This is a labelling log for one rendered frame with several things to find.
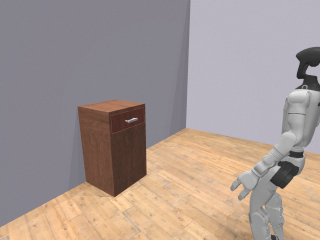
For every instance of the drawer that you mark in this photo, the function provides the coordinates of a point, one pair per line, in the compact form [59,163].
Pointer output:
[118,122]

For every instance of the left robot upper arm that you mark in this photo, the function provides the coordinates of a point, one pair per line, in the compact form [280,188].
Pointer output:
[298,102]

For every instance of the robot left forearm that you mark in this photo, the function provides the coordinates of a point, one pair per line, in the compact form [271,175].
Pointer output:
[281,149]

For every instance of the robot left hand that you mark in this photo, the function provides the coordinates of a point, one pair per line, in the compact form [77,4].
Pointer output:
[249,181]

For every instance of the handle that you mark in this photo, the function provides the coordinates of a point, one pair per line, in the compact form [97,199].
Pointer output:
[131,120]

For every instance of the cabinet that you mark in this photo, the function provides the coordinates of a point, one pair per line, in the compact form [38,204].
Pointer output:
[112,161]

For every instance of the robot head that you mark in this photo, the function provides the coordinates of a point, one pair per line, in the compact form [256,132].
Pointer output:
[308,57]

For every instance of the right robot shin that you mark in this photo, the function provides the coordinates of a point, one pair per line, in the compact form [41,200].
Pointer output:
[276,220]

